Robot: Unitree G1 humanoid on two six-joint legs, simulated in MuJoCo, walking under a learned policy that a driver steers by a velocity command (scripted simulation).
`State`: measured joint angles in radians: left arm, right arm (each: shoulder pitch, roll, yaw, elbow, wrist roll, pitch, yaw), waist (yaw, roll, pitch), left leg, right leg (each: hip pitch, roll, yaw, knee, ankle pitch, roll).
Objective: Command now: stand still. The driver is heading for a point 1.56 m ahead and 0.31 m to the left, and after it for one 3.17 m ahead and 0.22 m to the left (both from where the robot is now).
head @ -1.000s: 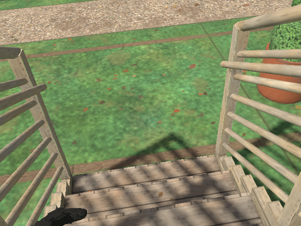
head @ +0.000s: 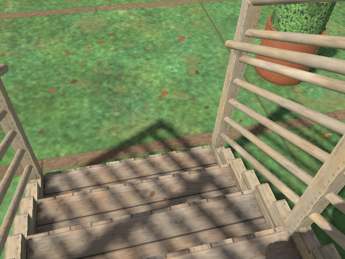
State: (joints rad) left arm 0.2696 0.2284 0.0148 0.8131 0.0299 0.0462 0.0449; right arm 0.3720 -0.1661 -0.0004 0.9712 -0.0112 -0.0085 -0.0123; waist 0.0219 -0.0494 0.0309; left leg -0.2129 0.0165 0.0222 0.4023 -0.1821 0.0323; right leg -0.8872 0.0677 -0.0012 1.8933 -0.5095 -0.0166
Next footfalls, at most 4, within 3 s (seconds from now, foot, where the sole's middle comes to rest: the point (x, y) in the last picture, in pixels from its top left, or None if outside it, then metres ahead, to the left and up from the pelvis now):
0.30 right None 0.03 -0.19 -0.61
0.66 left None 0.18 -0.11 -0.78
0.96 right None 0.27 -0.31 -0.78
1.56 left None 0.50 -0.04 -0.95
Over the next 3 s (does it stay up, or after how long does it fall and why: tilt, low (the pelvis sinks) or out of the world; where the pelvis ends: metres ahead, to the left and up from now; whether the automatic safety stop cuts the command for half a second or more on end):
stays up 0.69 0.00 -0.35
